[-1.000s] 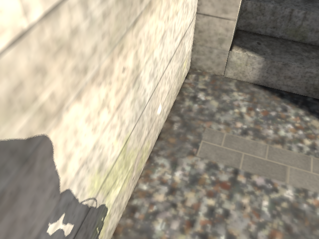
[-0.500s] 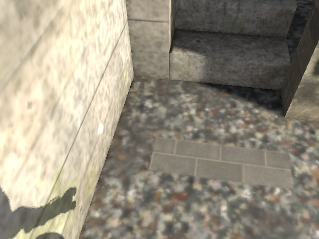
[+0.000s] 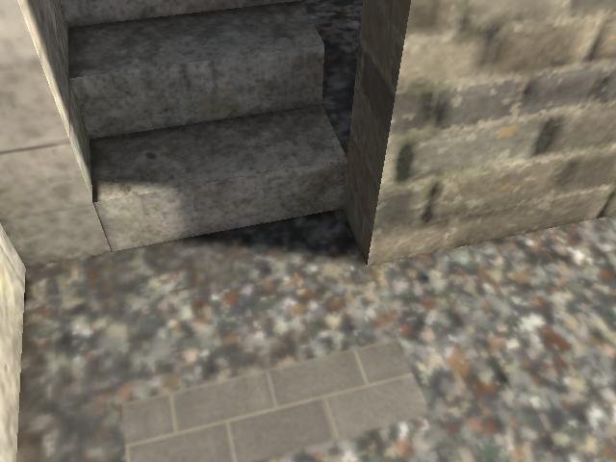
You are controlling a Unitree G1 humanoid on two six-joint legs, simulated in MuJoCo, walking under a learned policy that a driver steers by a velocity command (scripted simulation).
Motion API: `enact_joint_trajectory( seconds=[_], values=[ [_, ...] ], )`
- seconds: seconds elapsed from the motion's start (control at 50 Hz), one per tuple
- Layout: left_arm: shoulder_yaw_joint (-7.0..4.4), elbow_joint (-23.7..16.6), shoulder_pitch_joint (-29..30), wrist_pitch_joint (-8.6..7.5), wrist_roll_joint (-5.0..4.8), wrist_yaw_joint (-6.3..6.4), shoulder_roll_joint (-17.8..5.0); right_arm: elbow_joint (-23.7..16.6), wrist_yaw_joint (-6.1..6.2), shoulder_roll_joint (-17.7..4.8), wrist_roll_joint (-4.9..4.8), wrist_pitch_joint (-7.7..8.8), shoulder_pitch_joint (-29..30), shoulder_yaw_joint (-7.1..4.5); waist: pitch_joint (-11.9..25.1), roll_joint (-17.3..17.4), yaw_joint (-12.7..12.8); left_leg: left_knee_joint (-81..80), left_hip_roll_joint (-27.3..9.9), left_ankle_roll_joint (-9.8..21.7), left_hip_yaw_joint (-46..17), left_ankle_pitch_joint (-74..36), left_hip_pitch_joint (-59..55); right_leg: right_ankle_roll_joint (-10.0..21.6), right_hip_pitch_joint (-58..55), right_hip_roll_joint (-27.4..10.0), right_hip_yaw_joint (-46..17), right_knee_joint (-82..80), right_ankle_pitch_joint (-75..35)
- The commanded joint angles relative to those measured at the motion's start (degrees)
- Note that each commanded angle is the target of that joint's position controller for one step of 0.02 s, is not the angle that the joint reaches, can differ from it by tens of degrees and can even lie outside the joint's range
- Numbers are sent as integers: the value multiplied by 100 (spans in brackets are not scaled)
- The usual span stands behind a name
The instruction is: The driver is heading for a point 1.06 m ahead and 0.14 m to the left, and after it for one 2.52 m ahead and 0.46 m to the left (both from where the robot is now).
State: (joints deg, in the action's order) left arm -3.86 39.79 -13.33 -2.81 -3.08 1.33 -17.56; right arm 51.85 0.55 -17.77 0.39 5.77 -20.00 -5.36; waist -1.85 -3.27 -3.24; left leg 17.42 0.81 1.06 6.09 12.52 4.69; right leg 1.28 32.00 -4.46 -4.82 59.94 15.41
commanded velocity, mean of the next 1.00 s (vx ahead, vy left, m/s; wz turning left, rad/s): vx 0.49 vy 0.00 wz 0.29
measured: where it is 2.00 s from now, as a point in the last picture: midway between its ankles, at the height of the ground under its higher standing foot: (254, 317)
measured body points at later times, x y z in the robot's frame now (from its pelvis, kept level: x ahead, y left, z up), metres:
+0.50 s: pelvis +0.30 -0.11 +0.00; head +0.31 -0.13 +0.45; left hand +0.32 +0.18 -0.11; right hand +0.44 -0.37 -0.12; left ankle +0.35 +0.08 -0.65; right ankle +0.29 -0.18 -0.74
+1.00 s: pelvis +0.58 -0.04 +0.00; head +0.61 -0.02 +0.44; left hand +0.63 +0.27 -0.10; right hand +0.77 -0.27 -0.11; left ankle +0.58 +0.01 -0.74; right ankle +0.65 -0.21 -0.66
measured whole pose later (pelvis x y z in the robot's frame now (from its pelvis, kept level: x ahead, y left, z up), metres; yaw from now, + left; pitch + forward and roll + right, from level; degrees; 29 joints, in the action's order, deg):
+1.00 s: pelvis +0.58 -0.04 +0.00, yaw +22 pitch +2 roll +0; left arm -1.6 42.2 -9.6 -7.3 1.3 0.5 -16.7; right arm 42.3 -1.0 -17.1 -0.6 2.6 -16.0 -4.4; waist -1.8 -0.7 -1.0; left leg 21.9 9.2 8.2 -2.9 8.7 14.3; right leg -2.2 33.0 -5.2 -5.3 65.3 17.9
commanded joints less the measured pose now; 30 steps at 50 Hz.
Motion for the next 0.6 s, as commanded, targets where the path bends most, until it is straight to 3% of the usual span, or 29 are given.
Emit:
enact_joint_trajectory(
  seconds=[0.02,0.06,0.08,0.12,0.16,0.18,0.2,0.22,0.24,0.26,0.28,0.3,0.32,0.34,0.36,0.4,0.44,0.48,0.54,0.56,0.6],
  values=[
    [93,-561,186,-45,31,-44,78,-173,1,-795,2,76,203,-132,-380,689,190,-948,-1532,954,-1020,-1328,8,-73,740,-269,-46,-798,-612],
    [161,-704,589,-27,27,-104,134,-245,-39,-841,5,66,282,-104,-502,659,77,-1032,-1357,889,-580,-1324,289,-35,395,-211,271,-1500,-1263],
    [156,-757,757,-17,75,-123,92,-265,-51,-896,-88,66,271,-106,-563,700,28,-1092,-1419,885,-556,-1442,290,5,273,-155,429,-1710,-1364],
    [119,-875,1053,-22,32,-198,-31,-135,-102,-890,-208,52,69,-59,-510,794,-29,-1071,-1499,812,-496,-1510,23,118,57,-93,509,-2181,-1533],
    [65,-940,1209,-55,119,-273,-142,-59,-121,-984,-319,-12,-124,-25,-470,860,2,-896,-1620,801,-525,-1866,-382,218,-155,31,613,-2548,-1368],
    [2,-916,1042,-72,143,-299,-252,-23,-121,-1021,-324,-48,-126,-14,-326,889,187,-571,-1635,747,-509,-2479,-501,284,-532,158,671,-2723,-1260],
    [-114,-757,466,-83,172,-301,-433,-7,-112,-1059,-309,-83,-71,9,56,871,593,133,-1509,638,-366,-3268,-472,372,-1366,329,773,-2836,-1258],
    [-302,-339,-700,-62,244,-231,-734,-18,-95,-1019,-226,-99,-6,61,687,803,1163,1331,-1272,483,-221,-3707,1,536,-2763,496,949,-2615,-1291],
    [-466,-113,-1727,-12,274,-115,-1272,-145,-89,-590,-55,-87,-140,235,1531,-51,1496,3252,-849,174,-136,-1866,1165,812,-4385,-645,-345,-2579,-1395],
    [-467,-50,-1708,14,436,-133,-1769,-223,-140,285,-156,27,-1080,474,2530,-1774,709,5211,78,-97,-820,2048,2569,1521,-5388,-1897,-3147,-3854,181],
    [-303,-95,-1463,-33,411,-209,-1143,-157,-145,-327,-398,101,-732,344,2185,-983,821,5868,-66,-74,-1416,2061,3056,1363,-4916,-1880,-3633,-4599,1067],
    [-193,-71,-1010,-78,357,-257,-783,-294,-107,-551,-464,94,-189,240,1202,-577,796,5932,-306,16,-1338,1573,3489,1130,-4212,-1782,-2691,-4640,1025],
    [-127,-57,-567,-137,318,-285,-600,-345,-35,-517,-379,85,107,234,698,-135,629,5641,-579,54,-1265,962,3416,999,-3522,-1578,-1953,-4675,259],
    [-95,-7,-269,-195,309,-301,-414,-304,-5,-484,-261,43,142,192,442,-195,456,5321,-764,49,-1302,485,3178,844,-3069,-1279,-1259,-4752,-390],
    [-65,33,-147,-278,341,-283,-251,-224,-34,-424,-278,-35,-14,167,453,-404,305,5139,-889,63,-1425,138,2794,724,-2824,-1117,-722,-4868,-951],
    [-105,176,-142,-400,363,-201,-196,-195,-113,-215,-329,-203,-17,168,342,-223,234,5073,-853,74,-1376,-142,2633,640,-2718,-1015,-150,-5081,-1762],
    [-145,306,-189,-487,368,-186,-295,-302,-140,-142,-244,-345,233,168,70,-124,197,4967,-855,91,-1305,-323,2925,744,-2572,-996,313,-5225,-2026],
    [-146,379,-211,-510,373,-106,-315,-465,-110,-105,-226,-403,529,169,-169,-40,239,4562,-822,47,-1361,-706,3299,694,-2505,-943,609,-5357,-1801],
    [-160,495,-354,-520,363,-11,-434,-753,-144,-179,-178,-362,1149,148,-342,43,375,3672,-682,-31,-1319,-1335,3641,669,-2701,-954,881,-5506,-1740],
    [-100,561,-445,-473,377,31,-303,-841,-204,-189,-151,-300,1440,162,-386,214,477,3313,-600,-21,-1232,-1580,3718,651,-2810,-951,1002,-5529,-1895],
    [-116,635,-599,-378,434,85,-485,-1016,-328,-105,-132,-211,1771,200,-419,177,589,2743,-528,15,-951,-1850,3750,507,-3066,-895,1326,-5517,-2243]
  ],
)
Velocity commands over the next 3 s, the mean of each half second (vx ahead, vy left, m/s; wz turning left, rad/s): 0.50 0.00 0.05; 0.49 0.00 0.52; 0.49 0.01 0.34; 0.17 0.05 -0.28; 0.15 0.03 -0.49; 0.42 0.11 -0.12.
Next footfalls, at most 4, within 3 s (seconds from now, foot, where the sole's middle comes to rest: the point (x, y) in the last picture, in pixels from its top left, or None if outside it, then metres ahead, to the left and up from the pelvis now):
0.24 right None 0.33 -0.18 -0.78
0.82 left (289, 408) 0.62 0.02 -0.78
1.26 right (302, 286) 0.95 -0.03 -0.78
1.74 left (190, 317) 0.87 0.26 -0.78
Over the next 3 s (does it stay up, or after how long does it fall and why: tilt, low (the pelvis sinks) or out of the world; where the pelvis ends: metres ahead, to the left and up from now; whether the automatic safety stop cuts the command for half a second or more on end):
stays up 0.95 0.14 0.00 its command is cut before an obstacle after 1.5 s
